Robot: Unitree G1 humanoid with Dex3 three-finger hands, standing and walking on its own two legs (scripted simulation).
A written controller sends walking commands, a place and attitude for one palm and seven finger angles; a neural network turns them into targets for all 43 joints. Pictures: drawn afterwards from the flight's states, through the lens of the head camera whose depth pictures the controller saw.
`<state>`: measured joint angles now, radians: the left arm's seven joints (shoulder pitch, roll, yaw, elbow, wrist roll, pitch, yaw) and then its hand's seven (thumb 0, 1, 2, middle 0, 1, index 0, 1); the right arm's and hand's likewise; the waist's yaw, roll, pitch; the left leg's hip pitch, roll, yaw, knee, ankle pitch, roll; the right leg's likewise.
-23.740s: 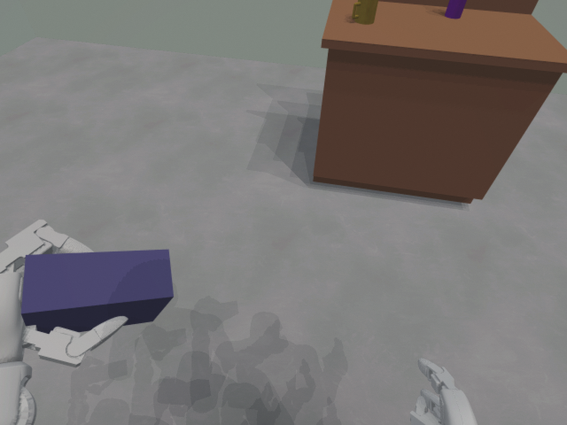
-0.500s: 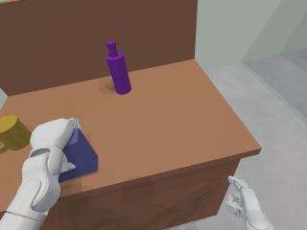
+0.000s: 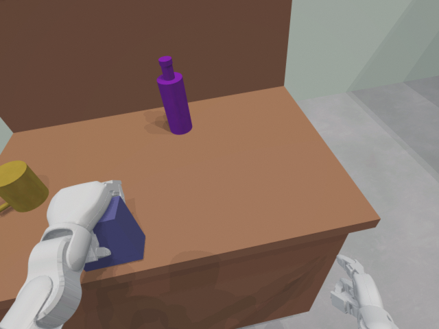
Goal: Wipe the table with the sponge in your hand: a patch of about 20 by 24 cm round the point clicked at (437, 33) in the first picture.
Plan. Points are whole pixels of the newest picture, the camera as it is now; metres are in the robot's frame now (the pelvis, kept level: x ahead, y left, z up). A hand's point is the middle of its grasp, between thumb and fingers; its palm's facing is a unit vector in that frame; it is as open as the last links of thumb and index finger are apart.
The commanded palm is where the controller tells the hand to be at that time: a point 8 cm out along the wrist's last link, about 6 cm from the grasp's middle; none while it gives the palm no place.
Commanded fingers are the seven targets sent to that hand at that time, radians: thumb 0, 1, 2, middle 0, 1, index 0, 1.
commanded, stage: move the sponge above the wiping area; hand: left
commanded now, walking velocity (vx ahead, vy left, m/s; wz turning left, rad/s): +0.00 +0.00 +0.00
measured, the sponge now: (107, 241) +0.23 +0.26 +0.05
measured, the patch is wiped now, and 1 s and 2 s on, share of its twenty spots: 0.00 0.00 0.30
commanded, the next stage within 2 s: lower the sponge onto the table in 0.18 s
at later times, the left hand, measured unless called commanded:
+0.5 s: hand (98, 214) +0.24 +0.26 +0.11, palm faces -0.02 -0.08 -1.00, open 9.6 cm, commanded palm +0.22 +0.27 +0.21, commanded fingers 0.00 0.10 1.30 -1.20 -1.60 -1.20 -1.60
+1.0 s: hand (92, 214) +0.24 +0.27 +0.11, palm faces +0.04 -0.06 -1.00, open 9.6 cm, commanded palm +0.22 +0.27 +0.19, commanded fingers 0.00 0.10 1.30 -1.20 -1.60 -1.20 -1.60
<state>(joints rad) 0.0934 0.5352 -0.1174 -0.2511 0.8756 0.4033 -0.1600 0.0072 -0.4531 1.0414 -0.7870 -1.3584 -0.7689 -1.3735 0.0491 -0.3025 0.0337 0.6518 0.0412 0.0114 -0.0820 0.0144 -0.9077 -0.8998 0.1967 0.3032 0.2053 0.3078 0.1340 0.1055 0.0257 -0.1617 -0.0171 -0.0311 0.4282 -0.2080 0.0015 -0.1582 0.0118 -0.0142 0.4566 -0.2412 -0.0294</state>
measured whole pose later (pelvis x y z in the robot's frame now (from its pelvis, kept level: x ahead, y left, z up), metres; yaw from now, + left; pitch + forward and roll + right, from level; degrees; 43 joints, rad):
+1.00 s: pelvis +0.00 +0.00 +0.00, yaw +0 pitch -4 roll +0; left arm 0.07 0.55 -0.07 -0.18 0.89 0.29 -0.06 0.01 -0.46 1.04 -0.79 -1.35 -0.77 -1.37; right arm 0.06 -0.26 0.04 0.67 0.03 0.00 -0.08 0.01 -0.91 -0.90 0.20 0.30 0.20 0.30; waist 0.14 0.09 0.02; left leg -0.14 0.00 -0.03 0.41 -0.20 -0.01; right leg -0.13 0.03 -0.01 0.42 -0.22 -0.04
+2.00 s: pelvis +0.01 +0.00 +0.00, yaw +0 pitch -1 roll +0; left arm -0.09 0.53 -0.05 0.07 0.94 0.34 -0.06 0.00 -0.46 1.05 -0.79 -1.36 -0.77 -1.37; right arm 0.05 -0.28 0.04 0.69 0.06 0.02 -0.09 0.01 -0.91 -0.90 0.20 0.30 0.20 0.30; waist 0.10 0.10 0.00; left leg -0.20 -0.01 -0.04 0.43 -0.21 0.00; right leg -0.19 0.02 -0.02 0.44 -0.23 -0.03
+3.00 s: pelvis +0.01 +0.01 +0.00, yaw +1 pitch +6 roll -1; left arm -0.55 0.60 -0.02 0.64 0.99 0.16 -0.06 0.02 -0.49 1.09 -0.79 -1.36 -0.78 -1.37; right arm 0.19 -0.30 0.01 0.70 0.08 0.07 -0.09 0.01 -0.91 -0.90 0.20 0.30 0.20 0.30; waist 0.03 0.06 -0.05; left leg -0.36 -0.02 -0.05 0.49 -0.23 0.01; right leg -0.32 0.02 -0.03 0.46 -0.23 -0.02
